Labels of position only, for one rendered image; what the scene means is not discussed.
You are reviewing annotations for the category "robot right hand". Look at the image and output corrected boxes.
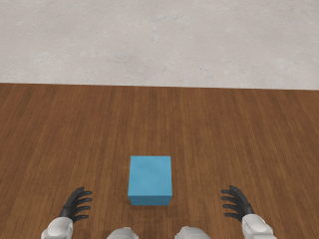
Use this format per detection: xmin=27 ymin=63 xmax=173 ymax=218
xmin=220 ymin=185 xmax=255 ymax=223

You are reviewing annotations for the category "robot left thigh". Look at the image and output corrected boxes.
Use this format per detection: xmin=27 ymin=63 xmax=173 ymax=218
xmin=107 ymin=228 xmax=139 ymax=239

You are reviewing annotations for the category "carton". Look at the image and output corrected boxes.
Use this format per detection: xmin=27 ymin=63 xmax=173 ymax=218
xmin=128 ymin=155 xmax=172 ymax=206

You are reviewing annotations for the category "robot left forearm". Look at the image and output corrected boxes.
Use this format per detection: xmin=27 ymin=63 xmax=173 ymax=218
xmin=41 ymin=217 xmax=74 ymax=239

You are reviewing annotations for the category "robot right thigh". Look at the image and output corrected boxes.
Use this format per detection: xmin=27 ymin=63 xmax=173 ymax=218
xmin=174 ymin=227 xmax=211 ymax=239

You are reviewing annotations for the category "robot left hand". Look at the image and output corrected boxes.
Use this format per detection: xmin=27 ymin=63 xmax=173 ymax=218
xmin=58 ymin=186 xmax=93 ymax=224

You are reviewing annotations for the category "robot thigh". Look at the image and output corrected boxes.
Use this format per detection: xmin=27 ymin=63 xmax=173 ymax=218
xmin=107 ymin=228 xmax=139 ymax=239
xmin=174 ymin=227 xmax=211 ymax=239

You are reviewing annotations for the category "robot right forearm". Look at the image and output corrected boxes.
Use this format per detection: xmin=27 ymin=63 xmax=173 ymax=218
xmin=241 ymin=213 xmax=277 ymax=239

